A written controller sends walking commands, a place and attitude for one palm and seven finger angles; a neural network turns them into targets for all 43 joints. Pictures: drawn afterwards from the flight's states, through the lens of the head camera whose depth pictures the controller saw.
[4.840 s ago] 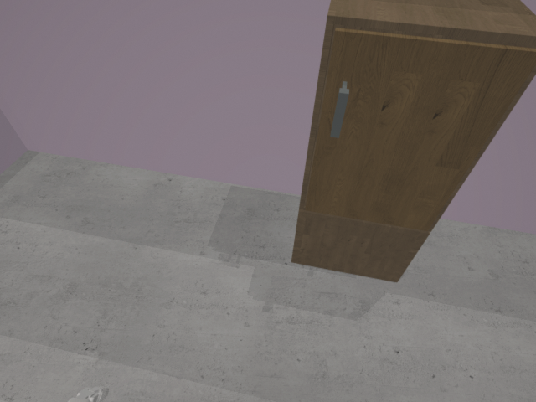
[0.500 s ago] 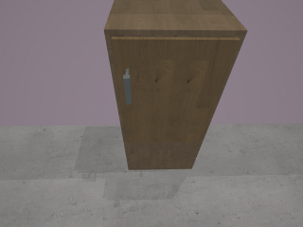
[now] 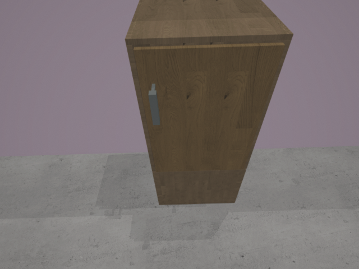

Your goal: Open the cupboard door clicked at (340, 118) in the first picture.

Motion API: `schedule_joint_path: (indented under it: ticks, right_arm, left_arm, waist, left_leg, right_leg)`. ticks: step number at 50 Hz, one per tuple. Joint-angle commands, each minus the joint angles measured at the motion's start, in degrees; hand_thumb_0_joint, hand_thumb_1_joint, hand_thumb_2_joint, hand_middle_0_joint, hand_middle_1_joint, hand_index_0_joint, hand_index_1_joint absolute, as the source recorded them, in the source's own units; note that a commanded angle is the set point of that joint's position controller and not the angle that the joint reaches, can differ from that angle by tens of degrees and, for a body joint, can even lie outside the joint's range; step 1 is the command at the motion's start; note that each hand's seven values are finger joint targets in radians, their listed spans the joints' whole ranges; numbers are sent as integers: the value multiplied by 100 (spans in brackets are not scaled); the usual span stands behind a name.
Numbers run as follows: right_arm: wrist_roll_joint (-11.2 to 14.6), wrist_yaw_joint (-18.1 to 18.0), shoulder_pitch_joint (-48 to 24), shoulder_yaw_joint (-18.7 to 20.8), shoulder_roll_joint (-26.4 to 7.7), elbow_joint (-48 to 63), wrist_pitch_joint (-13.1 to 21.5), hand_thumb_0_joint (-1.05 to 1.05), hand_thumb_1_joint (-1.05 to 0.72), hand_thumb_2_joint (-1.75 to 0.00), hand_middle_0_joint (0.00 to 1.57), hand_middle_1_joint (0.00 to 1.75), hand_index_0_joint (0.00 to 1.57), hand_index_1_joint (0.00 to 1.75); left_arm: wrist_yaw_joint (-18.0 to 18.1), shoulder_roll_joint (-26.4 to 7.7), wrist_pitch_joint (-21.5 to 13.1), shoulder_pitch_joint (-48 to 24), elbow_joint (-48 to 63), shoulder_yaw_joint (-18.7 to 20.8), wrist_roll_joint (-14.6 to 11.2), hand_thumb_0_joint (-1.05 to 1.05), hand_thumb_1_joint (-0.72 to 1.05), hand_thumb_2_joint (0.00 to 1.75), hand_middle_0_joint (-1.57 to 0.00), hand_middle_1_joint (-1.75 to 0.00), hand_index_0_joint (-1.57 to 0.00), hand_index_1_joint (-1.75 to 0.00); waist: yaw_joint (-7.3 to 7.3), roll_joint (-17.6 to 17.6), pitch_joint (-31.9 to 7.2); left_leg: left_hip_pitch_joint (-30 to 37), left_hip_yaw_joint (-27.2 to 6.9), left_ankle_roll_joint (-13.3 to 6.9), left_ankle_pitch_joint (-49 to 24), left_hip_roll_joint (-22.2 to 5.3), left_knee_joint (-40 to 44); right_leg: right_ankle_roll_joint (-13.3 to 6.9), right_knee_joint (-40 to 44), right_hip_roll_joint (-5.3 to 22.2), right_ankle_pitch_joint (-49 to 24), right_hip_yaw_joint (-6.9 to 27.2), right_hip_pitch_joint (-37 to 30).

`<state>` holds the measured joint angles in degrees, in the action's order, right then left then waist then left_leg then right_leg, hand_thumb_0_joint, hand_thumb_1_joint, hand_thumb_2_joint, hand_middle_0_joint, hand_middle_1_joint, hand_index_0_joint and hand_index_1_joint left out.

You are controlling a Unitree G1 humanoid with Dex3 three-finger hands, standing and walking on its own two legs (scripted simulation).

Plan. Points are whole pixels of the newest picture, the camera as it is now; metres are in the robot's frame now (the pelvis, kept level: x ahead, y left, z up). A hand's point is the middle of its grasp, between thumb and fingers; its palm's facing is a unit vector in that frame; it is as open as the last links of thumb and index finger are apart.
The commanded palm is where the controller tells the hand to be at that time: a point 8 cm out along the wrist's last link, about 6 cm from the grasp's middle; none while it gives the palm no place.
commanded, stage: look again from close up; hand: left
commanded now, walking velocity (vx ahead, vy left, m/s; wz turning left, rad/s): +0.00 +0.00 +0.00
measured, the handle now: (155, 104) +0.58 +0.12 +0.04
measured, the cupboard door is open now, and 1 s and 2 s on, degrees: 0 0 0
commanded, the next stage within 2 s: shuffle to correct the standing spot in 0.10 s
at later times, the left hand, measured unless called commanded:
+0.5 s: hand out of the picture +0.00 +0.12 -0.18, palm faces +0.06 -0.98 -0.17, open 7.4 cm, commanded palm none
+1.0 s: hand out of the picture +0.11 +0.09 -0.18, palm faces +0.11 -0.98 -0.16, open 7.3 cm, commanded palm none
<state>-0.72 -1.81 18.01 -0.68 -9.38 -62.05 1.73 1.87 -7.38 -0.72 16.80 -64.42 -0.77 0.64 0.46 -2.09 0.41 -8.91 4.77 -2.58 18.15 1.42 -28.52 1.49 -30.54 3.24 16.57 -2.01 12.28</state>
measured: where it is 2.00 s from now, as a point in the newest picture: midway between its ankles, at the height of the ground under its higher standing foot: outside the picture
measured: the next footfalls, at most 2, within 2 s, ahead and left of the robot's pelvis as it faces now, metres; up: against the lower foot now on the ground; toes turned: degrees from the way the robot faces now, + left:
left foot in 0.78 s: +0.09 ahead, +0.03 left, +0.00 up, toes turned +11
right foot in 1.14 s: +0.18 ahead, -0.29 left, +0.00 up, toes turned -1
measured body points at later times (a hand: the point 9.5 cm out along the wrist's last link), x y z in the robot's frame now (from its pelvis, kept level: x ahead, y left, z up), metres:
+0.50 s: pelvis +0.03 -0.04 -0.01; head +0.05 -0.05 +0.44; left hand +0.00 +0.17 -0.16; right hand +0.01 -0.26 -0.17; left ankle -0.03 +0.09 -0.73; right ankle +0.00 -0.13 -0.73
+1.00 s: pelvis +0.09 -0.10 +0.00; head +0.13 -0.07 +0.45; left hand +0.10 +0.14 -0.16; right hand +0.13 -0.32 -0.14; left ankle +0.06 +0.02 -0.73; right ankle +0.07 -0.25 -0.65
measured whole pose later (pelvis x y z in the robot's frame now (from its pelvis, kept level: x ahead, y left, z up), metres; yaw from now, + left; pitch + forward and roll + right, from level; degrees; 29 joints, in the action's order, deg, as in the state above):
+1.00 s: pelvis +0.09 -0.10 +0.00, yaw +3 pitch +2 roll -2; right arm -1.9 -3.4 14.5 1.2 -7.8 -59.5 1.7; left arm 0.3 -10.4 3.1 13.3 -57.6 3.7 1.9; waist 0.8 1.7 3.4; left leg -13.3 6.3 0.5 17.9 -5.7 -29.9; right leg 1.2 -63.6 2.2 21.5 0.0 28.9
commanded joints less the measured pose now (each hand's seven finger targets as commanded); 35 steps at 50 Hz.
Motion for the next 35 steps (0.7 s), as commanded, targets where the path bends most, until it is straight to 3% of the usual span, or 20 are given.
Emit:
schedule_joint_path:
  ticks: [1, 11, 13, 17, 20, 23, 25, 26, 27, 28, 29, 30, 31, 33, 35]
  right_arm:
    - [-1, -21, 295, 55, -445, 126, 87, 0, -90, -90, 20, 30, 20, 30]
    - [-6, -22, 259, 56, -384, 31, 66, 0, -90, -90, 20, 30, 20, 30]
    - [-25, -20, 270, 86, -390, 25, 44, 0, -90, -90, 20, 30, 20, 30]
    - [-61, -35, 305, 173, -534, 48, 4, 0, -90, -90, 20, 30, 20, 30]
    - [-72, -76, 403, 247, -586, 61, 2, 0, -90, -90, 20, 30, 20, 30]
    - [-78, -113, 416, 267, -519, 89, 11, 0, -90, -90, 20, 30, 20, 30]
    - [-76, -127, 377, 256, -423, 111, 20, 0, -90, -90, 20, 30, 20, 30]
    - [-69, -128, 363, 232, -305, 139, 27, 0, -90, -90, 20, 30, 20, 30]
    - [-55, -126, 316, 210, -152, 181, 16, 0, -90, -90, 20, 30, 20, 30]
    - [-50, -133, 87, 194, -91, 271, -13, 0, -90, -90, 20, 30, 20, 30]
    - [-36, -130, -195, 204, -110, 362, -13, 0, -90, -90, 20, 30, 20, 30]
    - [-29, -114, -342, 228, -115, 409, -13, 0, -90, -90, 20, 30, 20, 30]
    - [-26, -91, -396, 242, -107, 421, -25, 0, -90, -90, 20, 30, 20, 30]
    - [-9, -47, -361, 238, 28, 440, -23, 0, -90, -90, 20, 30, 20, 30]
    - [-6, -53, -152, 246, 54, 398, -40, 0, -90, -90, 20, 30, 20, 30]
  left_arm:
    - [22, -565, -55, 319, 205, 116, 8, 0, 90, 90, -20, -30, -20, -30]
    - [0, -562, -54, 386, 204, 137, 18, 0, 90, 90, -20, -30, -20, -30]
    - [-12, -518, -28, 435, 187, 155, 41, 0, 90, 90, -20, -30, -20, -30]
    - [-70, -458, 25, 464, 250, 190, 88, 0, 90, 90, -20, -30, -20, -30]
    - [-109, -435, 40, 436, 345, 239, 124, 0, 90, 90, -20, -30, -20, -30]
    - [-135, -438, 20, 676, 309, 284, 109, 0, 90, 90, -20, -30, -20, -30]
    - [-128, -525, 12, 883, 264, 327, 106, 0, 90, 90, -20, -30, -20, -30]
    - [-118, -626, 4, 1034, 228, 358, 106, 0, 90, 90, -20, -30, -20, -30]
    - [-101, -772, 8, 1186, 179, 402, 113, 0, 90, 90, -20, -30, -20, -30]
    - [-79, -801, 8, 1395, 141, 415, 116, 0, 90, 90, -20, -30, -20, -30]
    - [-61, -755, 1, 1456, 129, 409, 149, 0, 90, 90, -20, -30, -20, -30]
    - [-41, -705, 1, 1400, 165, 401, 173, 0, 90, 90, -20, -30, -20, -30]
    - [-23, -679, 2, 1263, 203, 393, 178, 0, 90, 90, -20, -30, -20, -30]
    - [20, -695, 12, 1017, 332, 396, 184, 0, 90, 90, -20, -30, -20, -30]
    - [4, -728, 48, 694, 445, 392, 172, 0, 90, 90, -20, -30, -20, -30]
  waist:
    - [-19, 307, 547]
    - [-26, 237, 360]
    - [-28, 263, 372]
    - [-46, -59, 639]
    - [-66, -145, 686]
    - [-10, -32, 525]
    - [49, 405, 373]
    - [91, 821, 267]
    - [135, 1448, 246]
    - [263, 1626, 321]
    - [342, 1495, 439]
    - [331, 1238, 463]
    - [269, 952, 407]
    - [123, 736, 290]
    - [-86, 707, 120]
  left_leg:
    - [-527, -719, -40, -860, -735, 876]
    - [-425, -639, -19, -612, -729, 814]
    - [-484, -742, -79, -201, -798, 832]
    - [-718, -1140, -247, 435, -1053, 1059]
    - [-700, -1402, -396, 61, -1240, 972]
    - [-740, -1107, -346, -623, -1146, 504]
    - [-1000, -645, -201, -739, -867, -92]
    - [-1218, -260, -89, -588, -617, -607]
    - [-1608, 88, 31, 24, -342, -1246]
    - [-2037, 129, 92, 1179, -249, -1919]
    - [-2348, 35, 88, 1634, -293, -2602]
    - [-2483, -29, 79, 1716, -359, -3002]
    - [-2447, -29, 85, 1682, -405, -3054]
    - [-2118, 39, 97, 1422, -464, -2595]
    - [-1370, 223, 129, 702, -412, -1550]
  right_leg:
    - [-316, 475, 254, -673, 330, 86]
    - [-345, 567, 258, -572, 349, -11]
    - [-347, 476, 193, -146, 233, 31]
    - [-337, 148, 51, 293, -57, 340]
    - [-335, -82, -2, 215, -176, 509]
    - [-417, 41, 78, -170, -71, 228]
    - [-554, 240, 274, -572, 256, -171]
    - [-685, 427, 535, -1046, 529, -487]
    - [-915, 693, 862, -1599, 934, -766]
    - [-1262, 921, 1182, -2382, 1260, -950]
    - [-1555, 976, 1370, -3253, 1440, -979]
    - [-1709, 935, 1402, -3798, 1314, -990]
    - [-1735, 847, 1314, -4034, 1066, -988]
    - [-1612, 781, 1161, -3867, 787, -785]
    - [-1366, 601, 866, -3489, 440, -393]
